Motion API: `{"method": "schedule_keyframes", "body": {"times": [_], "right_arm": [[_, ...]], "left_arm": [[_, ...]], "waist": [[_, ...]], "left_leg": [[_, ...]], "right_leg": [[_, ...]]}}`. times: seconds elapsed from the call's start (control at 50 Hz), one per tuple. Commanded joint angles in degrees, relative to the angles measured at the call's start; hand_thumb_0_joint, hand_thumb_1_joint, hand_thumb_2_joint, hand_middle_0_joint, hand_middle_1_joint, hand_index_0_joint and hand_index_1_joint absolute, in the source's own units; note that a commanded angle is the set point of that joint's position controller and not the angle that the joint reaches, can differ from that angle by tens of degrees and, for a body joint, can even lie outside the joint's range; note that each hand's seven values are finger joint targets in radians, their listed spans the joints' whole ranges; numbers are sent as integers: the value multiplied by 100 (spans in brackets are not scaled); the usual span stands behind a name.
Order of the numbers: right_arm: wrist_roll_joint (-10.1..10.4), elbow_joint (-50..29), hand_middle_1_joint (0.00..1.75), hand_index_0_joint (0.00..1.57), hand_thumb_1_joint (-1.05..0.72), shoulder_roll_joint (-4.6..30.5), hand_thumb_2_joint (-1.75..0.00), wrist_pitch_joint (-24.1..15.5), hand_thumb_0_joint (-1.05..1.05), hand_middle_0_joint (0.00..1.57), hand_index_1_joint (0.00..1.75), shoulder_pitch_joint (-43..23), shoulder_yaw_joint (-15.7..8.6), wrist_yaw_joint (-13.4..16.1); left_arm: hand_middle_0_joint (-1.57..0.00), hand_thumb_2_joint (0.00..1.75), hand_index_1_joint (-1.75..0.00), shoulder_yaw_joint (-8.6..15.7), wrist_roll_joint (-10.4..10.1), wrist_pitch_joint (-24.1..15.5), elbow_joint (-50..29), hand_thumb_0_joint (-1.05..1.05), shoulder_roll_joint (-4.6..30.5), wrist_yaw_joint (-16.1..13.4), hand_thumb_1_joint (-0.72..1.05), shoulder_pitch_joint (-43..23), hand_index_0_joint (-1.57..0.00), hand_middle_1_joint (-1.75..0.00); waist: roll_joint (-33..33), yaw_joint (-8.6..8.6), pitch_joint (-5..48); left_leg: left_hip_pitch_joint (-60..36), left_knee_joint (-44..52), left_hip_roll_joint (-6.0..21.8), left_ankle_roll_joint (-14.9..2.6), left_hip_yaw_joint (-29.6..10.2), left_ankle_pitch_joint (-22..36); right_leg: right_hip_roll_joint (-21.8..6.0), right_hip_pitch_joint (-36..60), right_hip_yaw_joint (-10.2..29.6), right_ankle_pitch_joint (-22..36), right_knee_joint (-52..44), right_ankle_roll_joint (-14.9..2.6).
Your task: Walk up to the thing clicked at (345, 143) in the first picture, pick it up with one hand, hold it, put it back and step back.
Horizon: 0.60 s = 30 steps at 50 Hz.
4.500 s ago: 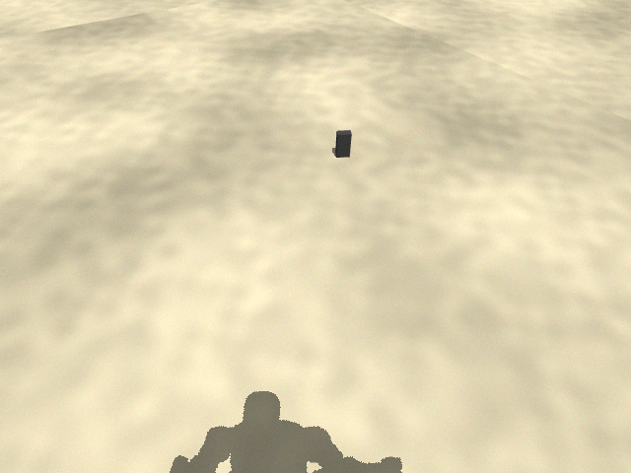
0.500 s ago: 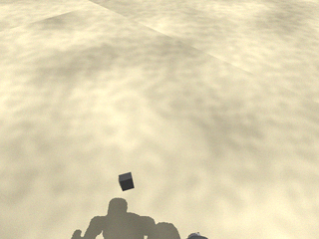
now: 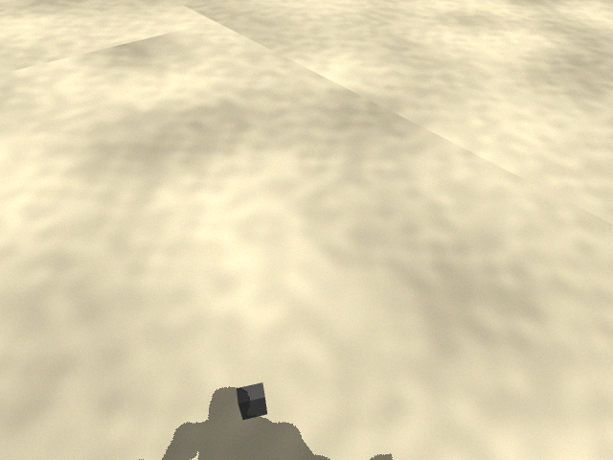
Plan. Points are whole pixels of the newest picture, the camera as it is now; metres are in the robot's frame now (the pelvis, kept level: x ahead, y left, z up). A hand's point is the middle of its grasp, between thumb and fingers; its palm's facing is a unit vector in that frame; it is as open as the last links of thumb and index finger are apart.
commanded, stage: walk up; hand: left
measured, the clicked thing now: (252, 401) +0.44 +0.16 -0.68
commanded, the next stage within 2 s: stand in 1.48 s
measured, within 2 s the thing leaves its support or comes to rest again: neither
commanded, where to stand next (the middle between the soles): +0.13 -0.02 m, yaw -2 degrees
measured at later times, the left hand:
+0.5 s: hand out of the picture +0.15 +0.25 -0.14, palm faces -0.06 -0.93 -0.36, open 7.3 cm
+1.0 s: hand out of the picture +0.16 +0.24 -0.13, palm faces -0.06 -0.95 -0.32, open 7.3 cm
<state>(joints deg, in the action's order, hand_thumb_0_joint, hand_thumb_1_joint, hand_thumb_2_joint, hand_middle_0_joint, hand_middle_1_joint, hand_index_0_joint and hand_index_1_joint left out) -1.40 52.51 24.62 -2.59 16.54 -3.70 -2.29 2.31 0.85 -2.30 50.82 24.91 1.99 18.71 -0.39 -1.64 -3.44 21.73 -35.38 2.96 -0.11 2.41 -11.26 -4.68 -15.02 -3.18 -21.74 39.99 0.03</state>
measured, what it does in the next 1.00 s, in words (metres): steps on the spot: right foot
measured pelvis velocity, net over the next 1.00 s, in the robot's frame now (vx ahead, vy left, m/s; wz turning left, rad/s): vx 0.07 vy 0.00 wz -0.04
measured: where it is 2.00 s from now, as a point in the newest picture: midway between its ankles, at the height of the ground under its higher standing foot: outside the picture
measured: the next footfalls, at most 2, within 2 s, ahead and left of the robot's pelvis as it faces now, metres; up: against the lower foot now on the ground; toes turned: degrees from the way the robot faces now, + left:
right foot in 0.26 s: +0.12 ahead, -0.14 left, +0.00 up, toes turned -3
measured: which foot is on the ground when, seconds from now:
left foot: down 0.00-1.00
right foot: up 0.00-0.24, down 0.26-1.00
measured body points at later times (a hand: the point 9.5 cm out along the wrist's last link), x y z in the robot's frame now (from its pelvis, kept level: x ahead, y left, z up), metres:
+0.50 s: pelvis +0.06 +0.00 +0.01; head +0.08 -0.01 +0.46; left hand +0.15 +0.30 -0.11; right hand +0.15 -0.30 -0.12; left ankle +0.08 +0.13 -0.72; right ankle +0.08 -0.14 -0.72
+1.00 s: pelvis +0.07 +0.00 +0.03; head +0.07 +0.00 +0.48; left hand +0.17 +0.29 -0.11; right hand +0.14 -0.31 -0.10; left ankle +0.08 +0.13 -0.72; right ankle +0.08 -0.14 -0.72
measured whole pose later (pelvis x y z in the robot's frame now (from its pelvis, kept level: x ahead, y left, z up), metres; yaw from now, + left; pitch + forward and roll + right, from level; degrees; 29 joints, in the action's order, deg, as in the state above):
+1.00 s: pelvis +0.07 +0.00 +0.03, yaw -3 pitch -2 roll +0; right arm -0.2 67.5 21.0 -0.9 3.6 0.0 -0.5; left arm 0.3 0.5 -0.4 67.6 19.7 1.2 3.0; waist -0.4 0.1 -3.1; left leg 7.4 -19.3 2.6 0.9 4.8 -9.5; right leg -2.2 -8.3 -0.8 -9.0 19.6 1.6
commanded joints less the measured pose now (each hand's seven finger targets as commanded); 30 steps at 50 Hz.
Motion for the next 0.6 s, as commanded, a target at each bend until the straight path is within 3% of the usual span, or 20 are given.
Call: {"method": "schedule_keyframes", "body": {"times": [0.0,0.02,0.06,0.12,0.16,0.2,0.22,0.24,0.26,0.28,0.3,0.32,0.36,0.46,0.58], "right_arm": [[60,-380,30,20,-90,1857,-90,-177,0,20,30,331,-460,154],[58,-418,30,20,-90,1690,-90,-166,0,20,30,233,-403,186],[59,-448,30,20,-90,1460,-90,-171,0,20,30,-43,-300,234],[40,-505,30,20,-90,1324,-90,-138,0,20,30,-393,-206,249],[69,-510,30,20,-90,1275,-90,-84,0,20,30,-546,-162,262],[124,-512,30,20,-90,1251,-90,-27,0,20,30,-752,-114,262],[166,-493,30,20,-90,1049,-90,11,0,20,30,-870,-41,257],[196,-473,30,20,-90,864,-90,32,0,20,30,-835,35,255],[240,-417,30,20,-90,638,-90,59,0,20,30,-694,80,246],[243,-217,30,20,-90,786,-90,105,0,20,30,-699,32,284],[216,-43,30,20,-90,833,-90,103,0,20,30,-614,10,288],[205,84,30,20,-90,920,-90,65,0,20,30,-643,3,278],[200,195,30,20,-90,1036,-90,17,0,20,30,-1014,25,249],[195,578,30,20,-90,939,-90,1,0,20,30,-1280,129,247],[161,893,30,20,-90,873,-90,8,0,20,30,-1573,177,243]], "left_arm": [[-20,90,-30,194,-85,-1,-249,0,1178,-232,90,33,-20,-30],[-20,90,-30,214,-89,-2,-225,0,1200,-240,90,-48,-20,-30],[-20,90,-30,218,-123,6,-9,0,1116,-234,90,106,-20,-30],[-20,90,-30,192,-104,23,193,0,896,-208,90,100,-20,-30],[-20,90,-30,195,-90,38,291,0,813,-228,90,-13,-20,-30],[-20,90,-30,203,-69,33,422,0,806,-252,90,28,-20,-30],[-20,90,-30,216,-36,5,479,0,852,-275,90,0,-20,-30],[-20,90,-30,246,0,-34,431,0,1011,-291,90,-176,-20,-30],[-20,90,-30,255,26,-93,314,0,1317,-293,90,-585,-20,-30],[-20,90,-30,250,-44,-68,307,0,1479,-262,90,-992,-20,-30],[-20,90,-30,170,-45,-52,265,0,1318,-243,90,-1229,-20,-30],[-20,90,-30,92,-82,-49,319,0,1126,-241,90,-1266,-20,-30],[-20,90,-30,22,-115,-28,491,0,937,-235,90,-1209,-20,-30],[-20,90,-30,-1,-128,-15,769,0,888,-234,90,-1380,-20,-30],[-20,90,-30,-23,-143,39,1030,0,801,-232,90,-1680,-20,-30]], "waist": [[980,320,65],[835,292,23],[1057,135,202],[1210,97,384],[1115,106,458],[1013,-11,579],[787,-97,566],[368,-58,575],[-398,199,479],[-593,286,399],[-473,380,331],[-279,395,472],[-221,209,448],[-211,148,722],[-85,100,691]], "left_leg": [[-1200,1992,2018,-1470,-3182,-1248],[-1128,1872,1788,-1410,-2678,-711],[-1184,1511,1344,-1126,-1658,349],[-674,1160,1213,-1101,-1102,1248],[-442,914,1206,-1062,-933,1435],[-223,559,1093,-907,-793,1130],[1,368,991,-693,-743,826],[182,171,843,-462,-627,424],[177,-195,350,-162,-357,-329],[-541,-321,1,-126,-177,-1150],[-932,1,56,-130,-246,-1023],[-1210,379,240,-182,-374,-480],[-960,725,539,-323,-662,-70],[-1144,969,477,-234,-449,532],[-1345,1438,545,-175,-422,784]], "right_leg": [[230,-1851,543,-1035,1914,-192],[210,-1804,640,-960,1951,-204],[31,-1537,690,-547,1514,-205],[58,-660,364,-237,688,-120],[203,-267,162,54,267,-110],[311,303,37,735,-489,-138],[279,560,158,1085,-841,-196],[-12,719,594,1428,-1218,-296],[-792,254,1855,1363,-1664,-582],[-1163,-566,2123,1088,-1758,-1007],[-1007,-770,1864,1127,-1614,-897],[-744,-761,1427,1459,-1408,-622],[-254,-395,895,1383,-1243,-274],[-332,287,879,1999,-1408,-279],[-306,551,767,2034,-1765,-165]]}}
